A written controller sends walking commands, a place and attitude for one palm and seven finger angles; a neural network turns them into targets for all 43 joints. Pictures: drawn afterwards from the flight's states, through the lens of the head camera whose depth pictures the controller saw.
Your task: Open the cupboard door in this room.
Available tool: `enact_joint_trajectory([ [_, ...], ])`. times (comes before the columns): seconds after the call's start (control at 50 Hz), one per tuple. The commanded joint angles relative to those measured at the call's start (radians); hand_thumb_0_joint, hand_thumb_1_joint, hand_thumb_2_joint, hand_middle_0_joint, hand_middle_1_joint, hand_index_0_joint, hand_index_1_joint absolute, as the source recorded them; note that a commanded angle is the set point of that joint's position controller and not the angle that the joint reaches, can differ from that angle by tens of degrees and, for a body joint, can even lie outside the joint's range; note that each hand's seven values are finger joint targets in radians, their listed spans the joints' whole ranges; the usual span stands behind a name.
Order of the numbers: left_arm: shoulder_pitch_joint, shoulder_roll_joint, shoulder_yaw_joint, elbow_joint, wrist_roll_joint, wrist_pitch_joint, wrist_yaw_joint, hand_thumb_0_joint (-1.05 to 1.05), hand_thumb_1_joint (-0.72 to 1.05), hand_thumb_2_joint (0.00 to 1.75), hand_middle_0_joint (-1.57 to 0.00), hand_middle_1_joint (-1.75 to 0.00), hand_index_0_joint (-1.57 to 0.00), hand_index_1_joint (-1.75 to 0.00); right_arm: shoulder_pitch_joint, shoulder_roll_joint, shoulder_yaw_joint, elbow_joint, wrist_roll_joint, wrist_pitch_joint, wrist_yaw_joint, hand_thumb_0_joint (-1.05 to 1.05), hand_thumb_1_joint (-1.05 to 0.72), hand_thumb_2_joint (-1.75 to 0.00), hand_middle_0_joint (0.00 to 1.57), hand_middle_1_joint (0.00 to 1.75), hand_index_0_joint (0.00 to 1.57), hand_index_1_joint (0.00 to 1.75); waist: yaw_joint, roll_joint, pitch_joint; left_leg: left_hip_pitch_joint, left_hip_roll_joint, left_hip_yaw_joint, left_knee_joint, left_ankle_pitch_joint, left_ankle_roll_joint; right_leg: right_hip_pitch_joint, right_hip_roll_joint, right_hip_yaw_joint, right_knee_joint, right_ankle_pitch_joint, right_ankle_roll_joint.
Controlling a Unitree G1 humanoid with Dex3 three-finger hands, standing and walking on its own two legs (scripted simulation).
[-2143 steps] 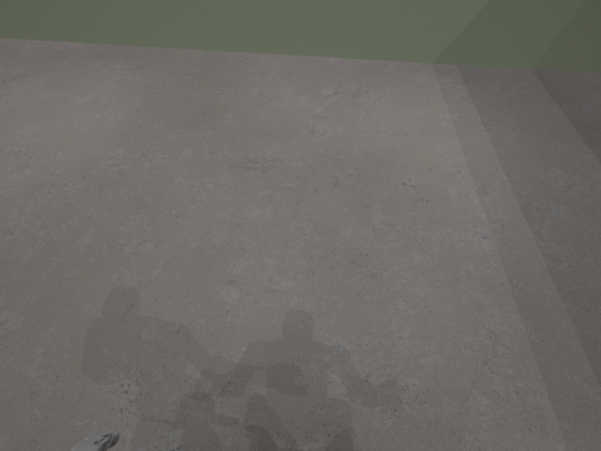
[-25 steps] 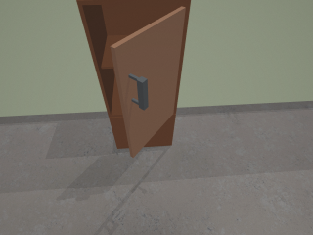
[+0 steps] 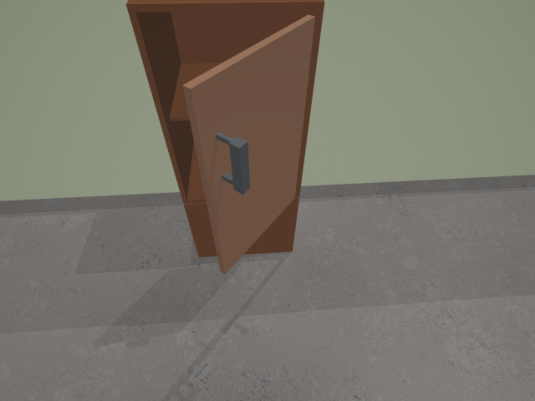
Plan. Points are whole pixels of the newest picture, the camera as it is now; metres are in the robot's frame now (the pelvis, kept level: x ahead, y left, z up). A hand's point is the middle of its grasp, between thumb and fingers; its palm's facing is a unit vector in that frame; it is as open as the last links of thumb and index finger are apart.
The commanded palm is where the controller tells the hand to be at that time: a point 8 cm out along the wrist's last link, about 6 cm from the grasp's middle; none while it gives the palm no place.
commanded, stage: walk to a spot facing it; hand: left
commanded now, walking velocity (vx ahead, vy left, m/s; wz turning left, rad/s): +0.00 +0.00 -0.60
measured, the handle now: (232, 162) +0.53 +0.11 +0.04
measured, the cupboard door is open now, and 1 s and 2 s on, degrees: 49 49 49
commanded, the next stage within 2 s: none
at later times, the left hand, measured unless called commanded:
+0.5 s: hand out of the picture +0.07 +0.17 -0.17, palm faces -0.13 -0.94 -0.31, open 7.4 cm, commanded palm none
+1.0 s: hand out of the picture +0.12 +0.16 -0.18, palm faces -0.37 -0.90 -0.24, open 7.4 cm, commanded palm none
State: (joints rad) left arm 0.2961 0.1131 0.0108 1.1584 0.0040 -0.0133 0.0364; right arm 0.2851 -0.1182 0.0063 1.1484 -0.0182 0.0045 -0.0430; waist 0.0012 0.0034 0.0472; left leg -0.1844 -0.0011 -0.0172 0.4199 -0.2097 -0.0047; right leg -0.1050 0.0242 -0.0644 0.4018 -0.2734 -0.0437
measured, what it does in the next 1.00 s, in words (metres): lifts its left foot, turning right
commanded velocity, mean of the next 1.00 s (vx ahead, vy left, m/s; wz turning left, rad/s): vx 0.00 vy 0.00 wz -0.60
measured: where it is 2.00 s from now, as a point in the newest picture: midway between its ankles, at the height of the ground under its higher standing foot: outside the picture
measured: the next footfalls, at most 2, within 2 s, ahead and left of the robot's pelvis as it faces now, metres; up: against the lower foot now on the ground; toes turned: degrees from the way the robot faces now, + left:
left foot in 1.04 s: +0.13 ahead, +0.08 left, +0.00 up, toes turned -33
right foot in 1.40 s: -0.03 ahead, -0.14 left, +0.00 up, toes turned -51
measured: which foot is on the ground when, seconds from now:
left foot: down 0.00-0.44, up 0.46-1.00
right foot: down 0.00-1.00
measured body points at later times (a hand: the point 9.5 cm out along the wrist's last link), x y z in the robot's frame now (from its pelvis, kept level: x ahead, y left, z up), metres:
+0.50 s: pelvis -0.01 -0.03 -0.02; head +0.03 -0.07 +0.43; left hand +0.08 +0.22 -0.15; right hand -0.01 -0.28 -0.19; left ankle +0.00 +0.12 -0.71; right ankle -0.04 -0.09 -0.74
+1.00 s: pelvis +0.02 -0.01 -0.01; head +0.07 -0.03 +0.44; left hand +0.14 +0.21 -0.16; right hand +0.06 -0.30 -0.13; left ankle +0.09 +0.10 -0.72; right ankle -0.04 -0.09 -0.74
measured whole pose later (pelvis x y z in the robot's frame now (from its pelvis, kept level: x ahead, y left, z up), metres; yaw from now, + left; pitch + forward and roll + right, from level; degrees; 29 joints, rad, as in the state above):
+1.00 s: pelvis +0.02 -0.01 -0.01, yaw -29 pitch +2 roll +1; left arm 0.29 0.20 0.09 0.94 0.03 0.03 0.02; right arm 0.05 -0.18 -0.05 0.85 0.00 0.03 -0.03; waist 0.06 -0.04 0.09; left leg -0.37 -0.02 -0.05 0.69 -0.36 -0.04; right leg -0.25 0.15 0.25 0.52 -0.28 -0.06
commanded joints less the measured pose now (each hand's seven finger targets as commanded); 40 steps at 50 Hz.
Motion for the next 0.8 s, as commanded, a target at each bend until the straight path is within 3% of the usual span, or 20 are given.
enact_joint_trajectory([
  [0.0,0.095,0.099,0.024,-0.015,0.001,0.002,0.004,0.0,0.9,0.9,-0.2,-0.3,-0.2,-0.3,0.076,-0.087,-0.018,-0.014,-0.002,-0.004,-0.013,0.0,-0.9,-0.9,0.2,0.3,0.2,0.3,0.001,0.014,0.05,0.011,0.092,-0.039,-0.034,0.163,0.039,-0.078,-0.121,0.111,-0.082,0.171,-0.011],
  [0.12,0.051,0.137,0.069,-0.069,0.011,0.031,-0.006,0.0,0.9,0.9,-0.2,-0.3,-0.2,-0.3,0.051,-0.12,-0.056,-0.066,-0.002,0.02,-0.022,0.0,-0.9,-0.9,0.2,0.3,0.2,0.3,-0.003,-0.015,0.038,-0.021,0.118,0.017,0.048,0.062,0.032,-0.144,-0.117,0.174,-0.005,0.202,-0.033],
  [0.18,0.024,0.149,0.082,-0.105,0.014,0.038,-0.016,0.0,0.9,0.9,-0.2,-0.3,-0.2,-0.3,0.04,-0.145,-0.07,-0.102,-0.004,0.017,-0.023,0.0,-0.9,-0.9,0.2,0.3,0.2,0.3,-0.009,0.024,0.015,-0.011,0.155,0.0,0.034,0.035,0.045,-0.188,-0.089,0.186,0.053,0.197,-0.03],
  [0.22,0.012,0.141,0.086,-0.124,0.016,0.039,-0.02,0.0,0.9,0.9,-0.2,-0.3,-0.2,-0.3,0.035,-0.168,-0.08,-0.121,-0.003,0.014,-0.025,0.0,-0.9,-0.9,0.2,0.3,0.2,0.3,-0.008,0.063,-0.009,0.012,0.205,-0.042,0.009,0.034,0.07,-0.222,-0.054,0.17,0.119,0.176,-0.017],
  [0.26,0.001,0.134,0.089,-0.149,0.017,0.043,-0.028,0.0,0.9,0.9,-0.2,-0.3,-0.2,-0.3,0.031,-0.205,-0.092,-0.142,-0.008,0.01,-0.026,0.0,-0.9,-0.9,0.2,0.3,0.2,0.3,-0.004,0.143,-0.023,0.012,0.29,-0.114,-0.055,0.011,0.117,-0.263,-0.011,0.125,0.252,0.078,-0.001],
  [0.3,-0.022,0.123,0.092,-0.175,0.019,0.05,-0.036,0.0,0.9,0.9,-0.2,-0.3,-0.2,-0.3,0.018,-0.225,-0.097,-0.167,-0.014,0.004,-0.023,0.0,-0.9,-0.9,0.2,0.3,0.2,0.3,-0.003,0.222,-0.024,-0.009,0.383,-0.157,-0.124,0.061,0.182,-0.294,-0.006,0.064,0.446,-0.208,0.017],
  [0.32,-0.034,0.117,0.094,-0.187,0.019,0.052,-0.039,0.0,0.9,0.9,-0.2,-0.3,-0.2,-0.3,0.008,-0.222,-0.094,-0.18,-0.015,0.003,-0.022,0.0,-0.9,-0.9,0.2,0.3,0.2,0.3,0.001,0.191,-0.022,-0.017,0.404,-0.154,-0.124,0.087,0.197,-0.292,-0.03,0.07,0.481,-0.256,0.016],
  [0.36,0.008,0.116,0.094,-0.187,0.019,0.047,-0.045,0.0,0.9,0.9,-0.2,-0.3,-0.2,-0.3,-0.051,-0.235,-0.095,-0.205,-0.021,0.003,-0.018,0.0,-0.9,-0.9,0.2,0.3,0.2,0.3,0.04,0.141,-0.021,-0.063,0.367,-0.045,-0.031,0.193,0.151,-0.204,-0.047,0.058,0.355,-0.182,0.017],
  [0.38,0.065,0.124,0.097,-0.173,0.018,0.041,-0.046,0.0,0.9,0.9,-0.2,-0.3,-0.2,-0.3,-0.079,-0.237,-0.096,-0.218,-0.017,0.007,-0.016,0.0,-0.9,-0.9,0.2,0.3,0.2,0.3,0.068,0.091,-0.041,-0.08,0.317,0.027,0.077,0.183,0.104,-0.126,-0.045,0.049,0.203,-0.055,0.02],
  [0.4,0.099,0.188,0.106,-0.166,0.027,0.03,-0.04,0.0,0.9,0.9,-0.2,-0.3,-0.2,-0.3,-0.087,-0.21,-0.096,-0.233,-0.006,0.015,-0.011,0.0,-0.9,-0.9,0.2,0.3,0.2,0.3,0.081,-0.12,-0.03,-0.164,0.192,0.122,0.274,0.023,0.027,-0.057,-0.114,0.195,-0.01,0.175,0.001],
  [0.42,0.102,0.304,0.127,-0.174,0.035,0.019,-0.023,0.0,0.9,0.9,-0.2,-0.3,-0.2,-0.3,-0.096,-0.144,-0.086,-0.277,0.003,0.018,0.002,0.0,-0.9,-0.9,0.2,0.3,0.2,0.3,0.076,-0.379,-0.029,-0.378,0.044,0.18,0.53,-0.354,-0.038,0.014,-0.359,0.548,-0.107,0.415,-0.098],
  [0.44,0.115,0.296,0.121,-0.177,0.019,0.026,-0.015,0.0,0.9,0.9,-0.2,-0.3,-0.2,-0.3,-0.14,-0.179,-0.096,-0.274,0.0,0.029,0.0,0.0,-0.9,-0.9,0.2,0.3,0.2,0.3,0.092,-0.227,-0.021,-0.381,0.055,0.037,0.657,-0.384,-0.029,-0.019,-0.362,0.542,-0.088,0.426,-0.156],
  [0.46,0.061,0.279,0.122,-0.19,0.022,0.026,-0.009,0.0,0.9,0.9,-0.2,-0.3,-0.2,-0.3,-0.162,-0.17,-0.097,-0.272,0.002,0.028,0.001,0.0,-0.9,-0.9,0.2,0.3,0.2,0.3,0.063,-0.189,-0.007,-0.425,0.062,0.005,0.716,-0.333,-0.03,-0.009,-0.315,0.532,-0.05,0.466,-0.182],
  [0.5,0.031,0.247,0.113,-0.208,0.017,0.018,-0.005,0.0,0.9,0.9,-0.2,-0.3,-0.2,-0.3,-0.177,-0.165,-0.093,-0.273,0.0,0.024,0.005,0.0,-0.9,-0.9,0.2,0.3,0.2,0.3,0.049,-0.099,-0.034,-0.442,0.07,-0.014,0.738,-0.245,-0.041,0.052,-0.262,0.455,0.008,0.616,-0.168],
  [0.54,0.035,0.245,0.112,-0.218,0.015,0.015,0.001,0.0,0.9,0.9,-0.2,-0.3,-0.2,-0.3,-0.178,-0.156,-0.09,-0.273,0.002,0.028,0.005,0.0,-0.9,-0.9,0.2,0.3,0.2,0.3,0.046,-0.078,-0.089,-0.432,0.062,-0.014,0.72,-0.204,-0.05,0.116,-0.233,0.419,0.027,0.676,-0.144],
  [0.62,0.038,0.248,0.114,-0.236,0.02,0.018,0.0,0.0,0.9,0.9,-0.2,-0.3,-0.2,-0.3,-0.201,-0.16,-0.092,-0.295,0.004,0.037,0.003,0.0,-0.9,-0.9,0.2,0.3,0.2,0.3,0.04,-0.104,-0.081,-0.424,0.048,-0.026,0.692,-0.172,-0.059,0.086,-0.208,0.435,0.002,0.606,-0.124],
  [0.68,0.056,0.256,0.115,-0.245,0.019,0.02,-0.005,0.0,0.9,0.9,-0.2,-0.3,-0.2,-0.3,-0.24,-0.164,-0.09,-0.316,0.005,0.036,0.002,0.0,-0.9,-0.9,0.2,0.3,0.2,0.3,0.05,-0.109,-0.069,-0.434,0.037,-0.03,0.67,-0.164,-0.059,0.081,-0.197,0.46,-0.003,0.602,-0.122],
  [0.78,0.075,0.268,0.119,-0.26,0.023,0.02,-0.006,0.0,0.9,0.9,-0.2,-0.3,-0.2,-0.3,-0.287,-0.159,-0.086,-0.353,0.01,0.025,0.002,0.0,-0.9,-0.9,0.2,0.3,0.2,0.3,0.064,-0.096,-0.083,-0.418,0.019,-0.033,0.577,-0.192,-0.056,0.1,-0.196,0.525,0.019,0.653,-0.156],
])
